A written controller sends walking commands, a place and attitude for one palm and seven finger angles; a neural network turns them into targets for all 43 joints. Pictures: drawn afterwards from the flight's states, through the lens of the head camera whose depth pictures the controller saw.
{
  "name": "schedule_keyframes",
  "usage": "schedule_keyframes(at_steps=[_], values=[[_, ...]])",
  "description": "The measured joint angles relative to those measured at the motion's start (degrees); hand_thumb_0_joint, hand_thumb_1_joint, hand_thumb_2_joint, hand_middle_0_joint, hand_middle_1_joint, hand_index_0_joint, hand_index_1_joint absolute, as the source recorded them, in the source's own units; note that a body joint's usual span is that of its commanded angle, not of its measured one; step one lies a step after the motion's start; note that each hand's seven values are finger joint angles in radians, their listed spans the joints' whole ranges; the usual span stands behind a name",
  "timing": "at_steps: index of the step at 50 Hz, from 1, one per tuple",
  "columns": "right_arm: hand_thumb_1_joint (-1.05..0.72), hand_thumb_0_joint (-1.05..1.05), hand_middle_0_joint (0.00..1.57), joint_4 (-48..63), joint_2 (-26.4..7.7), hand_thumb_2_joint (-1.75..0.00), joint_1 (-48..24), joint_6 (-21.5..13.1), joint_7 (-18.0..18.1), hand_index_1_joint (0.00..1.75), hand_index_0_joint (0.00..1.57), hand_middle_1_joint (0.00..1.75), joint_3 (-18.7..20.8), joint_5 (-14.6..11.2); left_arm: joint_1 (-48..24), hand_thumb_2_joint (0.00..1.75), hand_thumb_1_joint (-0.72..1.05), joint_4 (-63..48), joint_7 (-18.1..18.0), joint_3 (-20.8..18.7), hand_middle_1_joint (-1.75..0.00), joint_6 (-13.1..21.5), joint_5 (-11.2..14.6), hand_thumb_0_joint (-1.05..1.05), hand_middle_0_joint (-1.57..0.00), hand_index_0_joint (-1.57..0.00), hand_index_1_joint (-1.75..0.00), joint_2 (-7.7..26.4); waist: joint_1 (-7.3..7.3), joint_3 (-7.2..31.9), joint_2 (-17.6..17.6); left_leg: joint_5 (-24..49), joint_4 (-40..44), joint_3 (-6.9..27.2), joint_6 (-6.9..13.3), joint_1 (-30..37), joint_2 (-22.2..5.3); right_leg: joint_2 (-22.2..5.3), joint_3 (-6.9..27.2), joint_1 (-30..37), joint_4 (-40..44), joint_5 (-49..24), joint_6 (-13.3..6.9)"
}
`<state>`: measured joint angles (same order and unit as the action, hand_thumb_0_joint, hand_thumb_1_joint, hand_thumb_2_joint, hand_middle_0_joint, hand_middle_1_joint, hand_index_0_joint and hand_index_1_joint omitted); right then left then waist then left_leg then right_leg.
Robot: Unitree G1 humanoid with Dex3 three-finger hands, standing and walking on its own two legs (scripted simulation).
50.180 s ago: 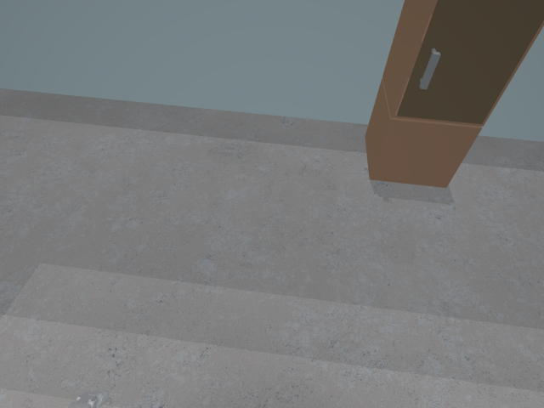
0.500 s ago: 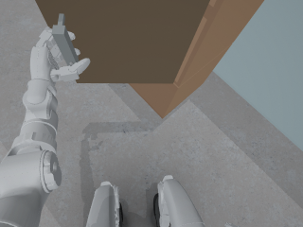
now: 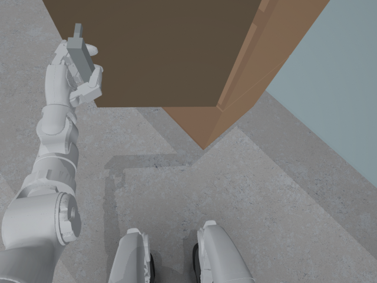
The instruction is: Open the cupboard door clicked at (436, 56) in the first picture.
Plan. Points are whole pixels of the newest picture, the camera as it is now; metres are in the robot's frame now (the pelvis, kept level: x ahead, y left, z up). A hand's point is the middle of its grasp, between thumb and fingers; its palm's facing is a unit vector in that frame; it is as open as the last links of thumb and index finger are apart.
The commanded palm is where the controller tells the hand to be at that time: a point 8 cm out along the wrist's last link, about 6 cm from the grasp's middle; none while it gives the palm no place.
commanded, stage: pull the door open along its arc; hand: left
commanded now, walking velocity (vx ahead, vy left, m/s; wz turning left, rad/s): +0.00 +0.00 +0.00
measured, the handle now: (87, 60) +0.57 +0.17 +0.03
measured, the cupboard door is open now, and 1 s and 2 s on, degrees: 51 95 93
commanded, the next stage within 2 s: open thumb and fingers to let go in 0.96 s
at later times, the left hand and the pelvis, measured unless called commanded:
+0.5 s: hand (122, 144) +0.38 +0.10 +0.03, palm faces +0.21 -0.97 +0.08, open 6.5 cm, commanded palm +0.32 +0.17 +0.03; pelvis +0.03 -0.01 +0.03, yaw +1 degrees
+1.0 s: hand (167, 183) +0.30 +0.02 +0.04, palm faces +0.32 -0.95 -0.04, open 6.6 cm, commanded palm +0.24 +0.06 +0.03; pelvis +0.03 -0.05 +0.03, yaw +5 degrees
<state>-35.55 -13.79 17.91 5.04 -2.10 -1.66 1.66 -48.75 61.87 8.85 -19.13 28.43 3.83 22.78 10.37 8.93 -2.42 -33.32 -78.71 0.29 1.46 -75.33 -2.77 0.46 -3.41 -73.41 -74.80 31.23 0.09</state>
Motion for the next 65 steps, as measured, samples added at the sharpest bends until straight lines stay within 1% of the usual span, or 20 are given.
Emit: schedule_keyframes(at_steps=[4,7,11,15,16,21,24,27,31,32,34,38,43,49,52,57,61,65], values=[[-0.91,0.01,0.21,0.5,0.0,-0.89,0.2,0.4,-0.2,0.3,0.2,0.3,0.3,-0.4,3.1,0.8,0.66,-3.2,0.4,0.3,-1.33,-0.4,0.9,0.01,-0.26,-0.3,-1.32,-0.9,-0.37,0.2,0.0,0.0,0.8,-0.4,-0.1,0.9,-0.1,0.1,0.4,0.6,0.5,-0.1,-0.1],[-0.91,0.01,0.2,1.0,0.1,-0.89,0.2,0.6,-0.3,0.3,0.2,0.3,0.6,-0.9,7.1,0.79,0.67,-7.0,0.5,1.0,-1.32,-0.8,2.0,0.01,-0.25,-0.29,-1.32,-2.3,-0.94,0.5,0.0,0.1,1.8,-0.7,-0.2,2.4,-0.2,0.3,0.7,1.8,1.3,-0.1,-0.1],[-0.91,0.01,0.2,2.0,0.3,-0.89,0.3,0.6,-0.7,0.3,0.2,0.3,1.1,-1.6,14.3,0.76,0.68,-13.6,0.1,2.9,-1.31,-1.5,3.7,0.01,-0.24,-0.28,-1.31,-5.3,-2.06,1.0,0.2,0.1,3.8,-1.3,-0.3,5.0,-0.2,0.3,1.3,4.0,2.8,-0.1,-0.2],[-0.91,0.01,0.2,3.2,0.4,-0.89,-0.1,0.3,-1.1,0.3,0.2,0.3,1.5,-2.1,23.3,0.73,0.67,-21.5,-0.3,6.1,-1.3,-1.5,4.7,0.02,-0.23,-0.28,-1.31,-8.7,-3.34,1.6,0.6,0.1,5.7,-1.7,-0.4,8.1,-0.1,0.3,1.7,6.7,4.2,0.1,-0.2],[-0.91,0.01,0.2,3.6,0.5,-0.89,-0.3,0.2,-1.1,0.3,0.2,0.3,1.7,-2.0,25.6,0.73,0.67,-23.8,-1.0,7.1,-1.3,-1.6,4.7,0.02,-0.24,-0.28,-1.3,-9.8,-3.77,1.6,0.7,0.1,6.1,-1.9,-0.4,8.9,-0.1,0.3,1.8,7.4,4.5,0.1,-0.2],[-0.91,0.01,0.2,5.4,1.0,-0.89,-2.7,-0.7,-1.7,0.3,0.2,0.3,2.2,-1.0,35.7,0.73,0.66,-33.4,-12.5,12.4,-1.28,-1.1,3.2,0.02,-0.24,-0.31,-1.27,-18.2,-5.67,1.8,1.3,0.0,7.6,-2.2,-0.7,11.8,0.1,0.1,2.1,9.9,5.4,0.5,-0.4],[-0.91,0.01,0.2,6.1,1.7,-0.89,-4.6,-1.3,-1.9,0.3,0.2,0.3,2.4,0.0,39.7,0.73,0.65,-36.7,-19.1,15.5,-1.27,-0.6,0.6,0.02,-0.25,-0.32,-1.26,-22.0,-6.56,1.9,1.9,-0.1,7.7,-2.1,-1.0,12.7,0.3,-0.1,2.0,10.7,5.0,1.0,-0.7],[-0.91,0.01,0.2,6.3,2.6,-0.89,-6.6,-2.0,-2.1,0.3,0.2,0.3,2.4,1.1,42.1,0.74,0.65,-38.2,-25.4,18.4,-1.25,0.1,-2.2,0.02,-0.26,-0.33,-1.26,-24.7,-7.33,2.0,2.3,-0.3,7.4,-1.7,-1.5,13.0,0.5,-0.4,1.7,11.0,4.1,1.7,-1.1],[-0.91,0.01,0.2,5.8,3.8,-0.89,-8.8,-3.0,-2.3,0.3,0.2,0.3,2.4,2.4,43.9,0.75,0.64,-38.8,-33.8,21.6,-1.24,0.9,-7.1,0.02,-0.28,-0.32,-1.26,-27.2,-8.22,2.6,2.5,-0.4,6.4,-1.0,-2.1,12.5,0.8,-0.6,1.0,10.6,2.6,2.5,-1.8],[-0.91,0.01,0.2,5.5,4.1,-0.89,-9.2,-3.2,-2.3,0.3,0.2,0.3,2.3,2.7,44.3,0.76,0.64,-38.9,-35.4,22.2,-1.24,0.9,-8.2,0.02,-0.28,-0.31,-1.26,-27.7,-8.43,2.7,2.4,-0.5,6.2,-0.8,-2.3,12.4,0.8,-0.6,0.8,10.5,2.3,2.6,-1.9],[-0.91,0.01,0.2,5.0,4.6,-0.89,-9.7,-3.7,-2.2,0.3,0.2,0.3,2.2,3.1,45.3,0.75,0.64,-39.4,-37.4,23.4,-1.24,0.8,-9.7,0.02,-0.28,-0.31,-1.27,-28.3,-8.8,2.8,2.4,-0.5,6.0,-0.4,-2.6,12.4,0.9,-0.7,0.4,10.5,1.9,2.9,-2.3],[-0.91,0.01,0.2,3.8,5.5,-0.89,-9.6,-4.5,-1.7,0.3,0.2,0.3,2.0,3.3,48.0,0.74,0.63,-40.7,-38.7,25.7,-1.25,0.2,-10.8,0.03,-0.28,-0.3,-1.29,-28.6,-9.3,2.7,2.3,-0.2,6.5,0.2,-3.3,13.3,1.0,-0.8,-0.2,11.5,1.9,3.2,-3.0],[-0.91,0.01,0.2,2.6,5.4,-0.89,-8.4,-5.8,-1.1,0.3,0.2,0.3,2.0,3.3,52.5,0.72,0.63,-42.9,-38.6,28.5,-1.25,-0.6,-10.5,0.03,-0.26,-0.31,-1.31,-29.4,-9.4,2.7,1.9,0.4,8.0,0.9,-4.0,14.9,1.1,-0.9,-0.9,13.1,2.8,3.2,-3.6],[-0.91,0.01,0.2,1.8,4.6,-0.89,-7.3,-8.3,-0.9,0.3,0.2,0.3,2.2,3.3,57.7,0.7,0.63,-46.3,-38.7,32.7,-1.27,-1.0,-11.5,0.04,-0.25,-0.32,-1.32,-28.3,-8.79,3.1,1.7,0.7,8.7,1.4,-4.6,15.4,1.2,-1.0,-1.5,13.6,3.1,3.3,-4.3],[-0.91,0.01,0.2,1.6,4.2,-0.89,-7.5,-9.6,-0.7,0.3,0.2,0.3,2.4,3.3,59.1,0.7,0.62,-47.4,-39.1,34.1,-1.28,-1.0,-11.9,0.03,-0.25,-0.32,-1.32,-27.8,-8.5,3.1,1.5,0.7,8.4,1.8,-4.8,15.2,1.3,-1.0,-1.8,13.4,2.7,3.5,-4.5],[-0.91,0.01,0.2,0.7,3.6,-0.89,-8.8,-10.8,0.1,0.3,0.2,0.3,2.7,3.5,56.2,0.73,0.62,-45.5,-40.5,33.6,-1.3,0.0,-12.8,0.02,-0.28,-0.34,-1.33,-28.1,-8.74,2.9,1.5,0.6,6.8,2.4,-5.0,13.4,1.5,-1.2,-2.4,11.8,1.0,3.9,-4.9],[-0.91,0.01,0.2,0.7,3.7,-0.89,-9.4,-10.8,0.3,0.3,0.19,0.3,3.0,3.5,54.3,0.74,0.58,-44.9,-40.5,32.9,-1.31,-0.6,-12.4,0.01,-0.32,-0.36,-1.33,-28.4,-9.19,2.8,1.6,0.8,5.9,2.5,-5.2,12.4,1.6,-1.4,-2.4,10.8,-0.1,3.9,-5.0],[-0.91,0.01,0.2,1.0,4.0,-0.89,-9.3,-10.6,0.3,0.3,0.19,0.3,2.8,3.3,53.9,0.71,0.48,-45.1,-40.1,32.6,-1.29,-1.8,-11.5,0.01,-0.34,-0.38,-1.31,-28.5,-9.37,2.8,1.3,1.2,6.1,2.4,-5.1,12.6,1.8,-1.5,-2.4,11.0,0.0,3.5,-4.9]])
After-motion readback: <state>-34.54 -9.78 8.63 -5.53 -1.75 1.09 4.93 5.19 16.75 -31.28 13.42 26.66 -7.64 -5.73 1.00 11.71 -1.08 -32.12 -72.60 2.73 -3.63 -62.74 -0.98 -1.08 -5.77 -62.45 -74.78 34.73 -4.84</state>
